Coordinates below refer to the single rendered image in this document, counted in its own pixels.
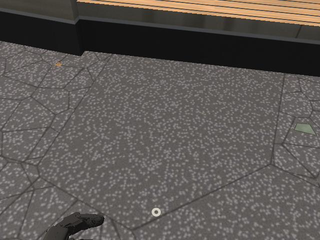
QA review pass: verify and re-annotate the left robot hand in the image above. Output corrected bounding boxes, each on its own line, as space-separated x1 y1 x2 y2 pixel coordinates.
43 212 105 240

